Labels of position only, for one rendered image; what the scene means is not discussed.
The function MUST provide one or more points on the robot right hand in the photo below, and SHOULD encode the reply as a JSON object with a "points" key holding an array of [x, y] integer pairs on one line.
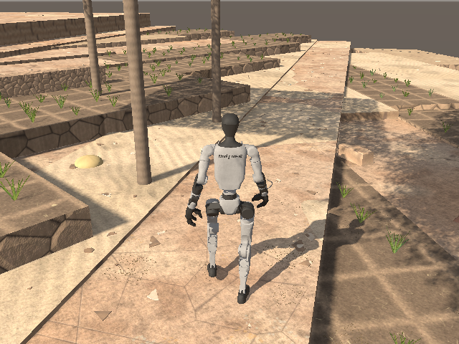
{"points": [[257, 197]]}

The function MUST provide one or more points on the robot head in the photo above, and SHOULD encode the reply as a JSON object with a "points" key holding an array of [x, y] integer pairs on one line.
{"points": [[230, 123]]}

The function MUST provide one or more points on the robot left hand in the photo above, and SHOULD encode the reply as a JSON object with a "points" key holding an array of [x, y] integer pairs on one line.
{"points": [[189, 215]]}

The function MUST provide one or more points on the left robot upper arm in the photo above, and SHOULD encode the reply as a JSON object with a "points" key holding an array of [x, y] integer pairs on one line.
{"points": [[204, 160]]}

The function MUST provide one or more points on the left robot shin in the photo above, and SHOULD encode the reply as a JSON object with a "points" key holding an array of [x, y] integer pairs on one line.
{"points": [[212, 245]]}

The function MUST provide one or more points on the right robot forearm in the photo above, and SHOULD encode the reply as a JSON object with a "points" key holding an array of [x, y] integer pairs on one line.
{"points": [[262, 186]]}

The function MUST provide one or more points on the left robot forearm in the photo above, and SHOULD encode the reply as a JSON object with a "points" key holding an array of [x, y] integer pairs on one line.
{"points": [[195, 194]]}

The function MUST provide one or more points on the right robot upper arm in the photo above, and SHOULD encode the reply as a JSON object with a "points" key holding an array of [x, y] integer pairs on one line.
{"points": [[255, 162]]}

